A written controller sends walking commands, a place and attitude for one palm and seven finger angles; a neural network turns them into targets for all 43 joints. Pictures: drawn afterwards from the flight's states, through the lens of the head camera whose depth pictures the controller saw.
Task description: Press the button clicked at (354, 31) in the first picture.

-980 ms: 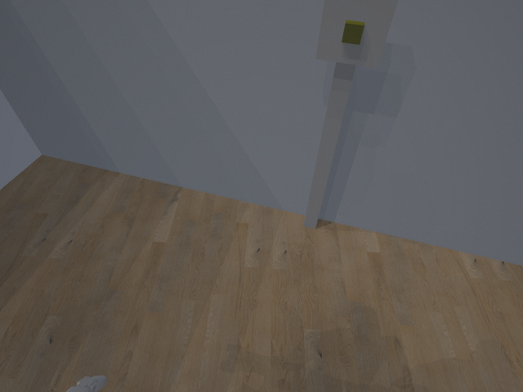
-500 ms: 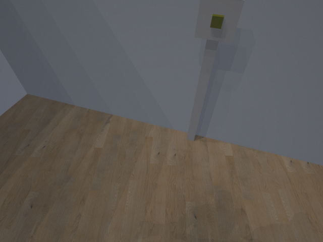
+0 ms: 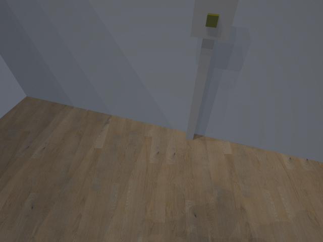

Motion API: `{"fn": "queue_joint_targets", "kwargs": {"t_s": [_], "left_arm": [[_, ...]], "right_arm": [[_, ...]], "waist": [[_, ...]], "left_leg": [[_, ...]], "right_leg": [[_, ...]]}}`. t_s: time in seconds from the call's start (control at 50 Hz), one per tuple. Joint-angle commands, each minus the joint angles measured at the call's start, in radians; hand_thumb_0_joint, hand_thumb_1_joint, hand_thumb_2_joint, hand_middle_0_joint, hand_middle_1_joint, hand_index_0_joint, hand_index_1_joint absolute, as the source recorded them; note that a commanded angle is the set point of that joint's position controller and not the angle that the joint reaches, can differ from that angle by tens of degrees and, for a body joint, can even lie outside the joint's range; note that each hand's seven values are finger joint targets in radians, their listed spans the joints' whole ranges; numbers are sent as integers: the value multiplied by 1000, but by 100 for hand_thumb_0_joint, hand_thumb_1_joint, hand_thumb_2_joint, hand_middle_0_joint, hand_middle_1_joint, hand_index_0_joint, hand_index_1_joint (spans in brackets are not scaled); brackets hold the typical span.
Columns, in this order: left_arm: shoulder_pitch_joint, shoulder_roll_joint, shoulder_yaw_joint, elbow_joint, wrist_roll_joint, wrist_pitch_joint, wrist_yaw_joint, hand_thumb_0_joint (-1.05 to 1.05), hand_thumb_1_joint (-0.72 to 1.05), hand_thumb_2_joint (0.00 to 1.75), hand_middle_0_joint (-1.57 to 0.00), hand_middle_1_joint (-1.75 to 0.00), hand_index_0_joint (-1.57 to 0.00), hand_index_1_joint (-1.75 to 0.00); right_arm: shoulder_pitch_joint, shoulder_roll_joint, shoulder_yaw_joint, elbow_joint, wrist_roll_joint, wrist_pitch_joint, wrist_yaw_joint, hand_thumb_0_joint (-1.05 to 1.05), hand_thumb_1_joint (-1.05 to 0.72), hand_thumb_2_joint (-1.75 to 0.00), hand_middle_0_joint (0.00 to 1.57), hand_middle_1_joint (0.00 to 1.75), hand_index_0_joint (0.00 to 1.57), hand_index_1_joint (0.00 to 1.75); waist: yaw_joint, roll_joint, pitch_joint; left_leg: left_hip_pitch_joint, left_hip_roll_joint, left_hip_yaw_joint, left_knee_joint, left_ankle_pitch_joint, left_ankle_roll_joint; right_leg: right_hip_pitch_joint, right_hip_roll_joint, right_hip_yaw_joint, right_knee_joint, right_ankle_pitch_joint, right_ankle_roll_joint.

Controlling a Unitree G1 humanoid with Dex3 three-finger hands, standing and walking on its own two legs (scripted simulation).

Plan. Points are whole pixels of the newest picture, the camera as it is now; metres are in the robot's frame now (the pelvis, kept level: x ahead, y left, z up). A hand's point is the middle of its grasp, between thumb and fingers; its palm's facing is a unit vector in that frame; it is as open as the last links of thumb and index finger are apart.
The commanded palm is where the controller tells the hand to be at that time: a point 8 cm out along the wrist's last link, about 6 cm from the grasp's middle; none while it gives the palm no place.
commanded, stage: look at it before walking up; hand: left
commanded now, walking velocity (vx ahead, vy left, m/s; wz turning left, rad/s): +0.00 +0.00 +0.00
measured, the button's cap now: (212, 20) +0.98 -0.17 +0.15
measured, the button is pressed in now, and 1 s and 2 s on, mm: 0 0 0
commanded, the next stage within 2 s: walk to a spot facing it in 0.46 s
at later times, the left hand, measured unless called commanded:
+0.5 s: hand out of the picture +0.09 +0.24 -0.16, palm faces -0.04 -0.94 -0.34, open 7.4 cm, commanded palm none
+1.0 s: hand out of the picture +0.07 +0.16 -0.18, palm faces -0.18 -0.94 -0.29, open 7.4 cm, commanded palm none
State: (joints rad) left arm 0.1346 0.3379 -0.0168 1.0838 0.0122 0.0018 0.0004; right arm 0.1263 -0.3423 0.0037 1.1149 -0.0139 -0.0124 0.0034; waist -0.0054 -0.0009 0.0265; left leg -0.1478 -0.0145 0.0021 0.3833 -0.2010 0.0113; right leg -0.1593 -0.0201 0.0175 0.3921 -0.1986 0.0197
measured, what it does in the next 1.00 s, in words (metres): stands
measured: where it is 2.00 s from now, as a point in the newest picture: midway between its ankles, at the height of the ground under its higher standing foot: outside the picture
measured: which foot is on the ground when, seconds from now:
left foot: down 0.00-0.96, up 0.98-1.00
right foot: down 0.00-1.00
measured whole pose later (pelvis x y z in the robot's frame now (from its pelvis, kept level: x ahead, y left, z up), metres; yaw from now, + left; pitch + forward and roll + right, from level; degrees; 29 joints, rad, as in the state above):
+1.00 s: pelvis -0.01 -0.04 -0.03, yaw -13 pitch -1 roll +2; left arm 0.25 0.22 0.03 0.94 0.03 0.04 -0.01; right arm 0.14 -0.24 -0.04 0.98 -0.02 0.05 -0.02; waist 0.03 0.04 0.10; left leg -0.33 0.09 0.11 0.84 -0.47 -0.05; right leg -0.34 0.01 -0.02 0.73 -0.36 -0.03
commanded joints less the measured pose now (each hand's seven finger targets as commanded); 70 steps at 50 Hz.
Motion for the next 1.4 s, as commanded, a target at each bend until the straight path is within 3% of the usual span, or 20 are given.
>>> {"fn": "queue_joint_targets", "kwargs": {"t_s": [0.0, 0.42, 0.56, 0.62, 0.66, 0.76, 0.8, 0.84, 0.88, 0.9, 0.92, 0.94, 0.96, 0.98, 1.0, 1.04, 1.1, 1.2, 1.3, 1.38], "left_arm": [[-40, 211, 47, -64, 0, -28, 10, 0, 90, 90, -20, -30, -20, -30], [-35, 214, 47, -58, -2, -33, 13, 0, 90, 90, -20, -30, -20, -30], [-43, 214, 49, -63, -1, -29, 11, 0, 90, 90, -20, -30, -20, -30], [8, 113, 38, -67, -2, 2, 16, 0, 90, 90, -20, -30, -20, -30], [26, 106, 43, -87, 0, 19, 16, 0, 90, 90, -20, -30, -20, -30], [41, 87, 63, -155, 6, 42, 2, 0, 90, 90, -20, -30, -20, -30], [50, 59, 70, -176, 6, 50, -2, 0, 90, 90, -20, -30, -20, -30], [72, 44, 83, -198, 4, 54, -5, 0, 90, 90, -20, -30, -20, -30], [141, 25, 88, -194, 7, 48, -13, 0, 90, 90, -20, -30, -20, -30], [198, 32, 94, -181, 11, 41, -16, 0, 90, 90, -20, -30, -20, -30], [250, 76, 106, -169, 16, 27, -12, 0, 90, 90, -20, -30, -20, -30], [258, 178, 122, -176, 27, 10, 7, 0, 90, 90, -20, -30, -20, -30], [267, 174, 121, -186, 9, 16, 18, 0, 90, 90, -20, -30, -20, -30], [216, 150, 119, -201, 9, 20, 20, 0, 90, 90, -20, -30, -20, -30], [165, 127, 123, -218, 10, 17, 22, 0, 90, 90, -20, -30, -20, -30], [134, 73, 109, -228, 3, 7, 17, 0, 90, 90, -20, -30, -20, -30], [172, 67, 113, -212, 3, -7, 11, 0, 90, 90, -20, -30, -20, -30], [241, 58, 119, -184, 8, -24, 2, 0, 90, 90, -20, -30, -20, -30], [277, 56, 119, -171, 14, -29, -1, 0, 90, 90, -20, -30, -20, -30], [226, 79, 126, -193, 16, -24, 1, 0, 90, 90, -20, -30, -20, -30]], "right_arm": [[-53, -208, -45, -64, 6, -22, -11, 0, -90, -90, 20, 30, 20, 30], [-64, -209, -42, -61, 8, -24, -16, 0, -90, -90, 20, 30, 20, 30], [-68, -211, -42, -61, 6, -22, -18, 0, -90, -90, 20, 30, 20, 30], [-8, -101, -30, -63, 3, -4, -25, 0, -90, -90, 20, 30, 20, 30], [18, -93, -37, -81, 3, 10, -31, 0, -90, -90, 20, 30, 20, 30], [15, -130, -72, -150, -1, 23, -37, 0, -90, -90, 20, 30, 20, 30], [7, -137, -82, -169, 0, 18, -36, 0, -90, -90, 20, 30, 20, 30], [-22, -121, -88, -199, -3, 13, -38, 0, -90, -90, 20, 30, 20, 30], [-66, -118, -95, -216, -10, 17, -36, 0, -90, -90, 20, 30, 20, 30], [-73, -116, -98, -221, -7, 21, -34, 0, -90, -90, 20, 30, 20, 30], [-64, -83, -95, -227, 0, 31, -30, 0, -90, -90, 20, 30, 20, 30], [-34, 11, -78, -264, 3, 34, -25, 0, -90, -90, 20, 30, 20, 30], [-53, -12, -79, -275, 6, 39, -28, 0, -90, -90, 20, 30, 20, 30], [-40, -12, -85, -265, 7, 42, -26, 0, -90, -90, 20, 30, 20, 30], [-40, -10, -85, -254, 4, 39, -24, 0, -90, -90, 20, 30, 20, 30], [-29, -24, -86, -237, -5, 35, -19, 0, -90, -90, 20, 30, 20, 30], [-4, -4, -84, -225, -11, 31, -12, 0, -90, -90, 20, 30, 20, 30], [-36, 8, -84, -249, -14, 13, -6, 0, -90, -90, 20, 30, 20, 30], [-77, 20, -79, -281, -8, -5, -6, 0, -90, -90, 20, 30, 20, 30], [-46, 23, -76, -296, 2, -18, -8, 0, -90, -90, 20, 30, 20, 30]], "waist": [[6, -16, -36], [4, -10, -79], [5, -4, -56], [-1, -9, -51], [-4, -10, -38], [-5, 87, -22], [1, 184, -21], [18, 178, -25], [59, 162, -39], [81, 104, -65], [105, -67, -60], [86, -391, -23], [92, -312, -40], [60, -206, -24], [45, -237, -22], [33, -160, -24], [31, -82, -71], [57, -98, -50], [80, -138, -29], [60, -164, -28]], "left_leg": [[-8, 126, -113, -77, 62, 21], [50, 134, -94, -61, 186, 16], [50, 137, -89, -71, 165, 13], [64, 145, -34, -7, 194, -4], [56, 155, -14, 20, 182, -8], [28, 256, -64, -1, 115, 50], [11, 368, -113, -47, 235, 137], [-21, 408, -87, -23, 320, 171], [-60, 363, 8, 88, 313, 110], [-94, 319, 62, 198, 240, 63], [-183, 220, 130, 412, 40, -11], [-438, 50, 136, 671, -395, -75], [-415, 53, -2, 759, -406, -59], [-423, 85, -33, 789, -326, -52], [-437, 91, -32, 799, -276, -55], [-412, 103, -38, 792, -168, -68], [-421, 95, -17, 740, -121, -81], [-483, 95, -13, 651, -119, -89], [-457, 74, -1, 485, -164, -84], [-326, 44, 6, 337, -184, -69]], "right_leg": [[-7, -102, 96, -75, 35, -47], [36, -110, 89, -63, 205, -51], [21, -101, 100, -69, 187, -51], [-29, -95, 110, -9, 269, -40], [-69, -82, 122, 35, 287, -39], [-201, -1, 77, 242, 137, -22], [-252, 26, 13, 477, -231, -1], [-244, -19, 33, 548, -328, -3], [-141, -34, -11, 396, -247, -8], [-62, -21, -36, 274, -116, -5], [9, -74, 58, 74, 93, -18], [42, -306, 490, -71, 346, -99], [-7, -349, 537, -110, 365, -187], [-17, -319, 443, -110, 204, -211], [-39, -264, 457, -109, 146, -178], [-46, -207, 408, -119, 50, -172], [30, -168, 375, -125, -38, -170], [84, -164, 423, -163, -174, -197], [94, -154, 467, -157, -129, -223], [12, -140, 470, -128, -74, -219]]}}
